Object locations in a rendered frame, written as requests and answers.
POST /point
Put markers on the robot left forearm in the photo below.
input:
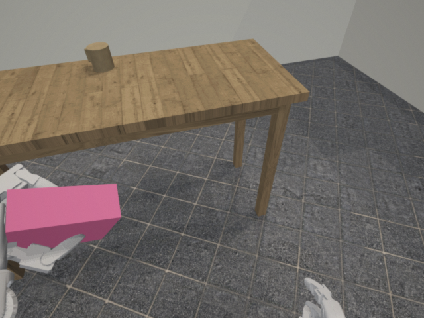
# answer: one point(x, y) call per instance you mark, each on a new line
point(8, 300)

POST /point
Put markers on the robot left hand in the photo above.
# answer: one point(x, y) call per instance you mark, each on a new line
point(36, 257)

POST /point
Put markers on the table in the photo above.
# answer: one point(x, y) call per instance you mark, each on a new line
point(60, 108)

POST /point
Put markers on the sponge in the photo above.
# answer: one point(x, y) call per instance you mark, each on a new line
point(48, 216)

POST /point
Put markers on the robot right hand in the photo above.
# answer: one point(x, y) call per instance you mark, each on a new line
point(329, 307)

